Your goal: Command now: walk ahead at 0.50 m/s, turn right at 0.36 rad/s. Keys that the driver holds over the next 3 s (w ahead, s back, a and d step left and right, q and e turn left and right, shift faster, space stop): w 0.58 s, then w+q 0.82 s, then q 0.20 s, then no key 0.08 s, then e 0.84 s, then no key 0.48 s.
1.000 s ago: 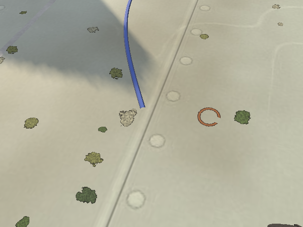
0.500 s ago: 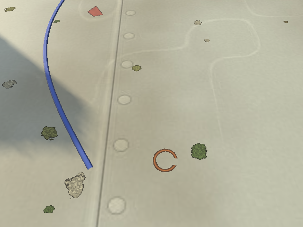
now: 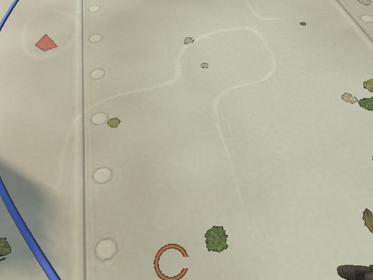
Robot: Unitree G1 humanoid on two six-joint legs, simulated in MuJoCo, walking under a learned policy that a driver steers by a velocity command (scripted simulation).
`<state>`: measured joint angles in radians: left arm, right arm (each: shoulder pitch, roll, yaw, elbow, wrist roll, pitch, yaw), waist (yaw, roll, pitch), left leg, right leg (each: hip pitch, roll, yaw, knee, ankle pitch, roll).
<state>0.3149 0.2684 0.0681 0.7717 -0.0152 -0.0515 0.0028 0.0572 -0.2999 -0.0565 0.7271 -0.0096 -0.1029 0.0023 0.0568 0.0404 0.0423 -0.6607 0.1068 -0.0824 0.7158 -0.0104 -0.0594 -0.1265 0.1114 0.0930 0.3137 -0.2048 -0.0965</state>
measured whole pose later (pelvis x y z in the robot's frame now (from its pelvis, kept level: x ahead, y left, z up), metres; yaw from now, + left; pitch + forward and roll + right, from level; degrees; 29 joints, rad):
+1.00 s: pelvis +0.57 -0.01 +0.00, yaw +7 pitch +1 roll -2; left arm 0.31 0.26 0.07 0.84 0.02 -0.10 -0.01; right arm 0.20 -0.31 -0.07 0.79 0.03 -0.03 0.00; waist 0.04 0.05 0.02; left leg -0.68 0.12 -0.07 0.99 -0.13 -0.01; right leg -0.08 0.03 -0.17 0.26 -0.20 -0.04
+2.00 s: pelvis +0.98 +0.13 -0.01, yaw +27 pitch +1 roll +1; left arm 0.16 0.26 0.05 0.76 -0.01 0.01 0.00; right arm 0.15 -0.28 -0.06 0.73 0.00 0.03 -0.05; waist 0.03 -0.01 0.07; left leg -0.33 -0.03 -0.11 0.68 -0.41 -0.06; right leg -0.37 0.08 0.11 0.45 -0.09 -0.03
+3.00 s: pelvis +1.01 +0.13 -0.01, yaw +3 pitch -1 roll +0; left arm 0.16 0.25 0.02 0.76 0.02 0.02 0.01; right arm 0.20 -0.25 -0.04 0.77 -0.02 -0.02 -0.01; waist 0.01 -0.03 0.02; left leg -0.23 0.01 -0.01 0.51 -0.28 -0.02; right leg -0.24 0.06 0.08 0.51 -0.26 -0.01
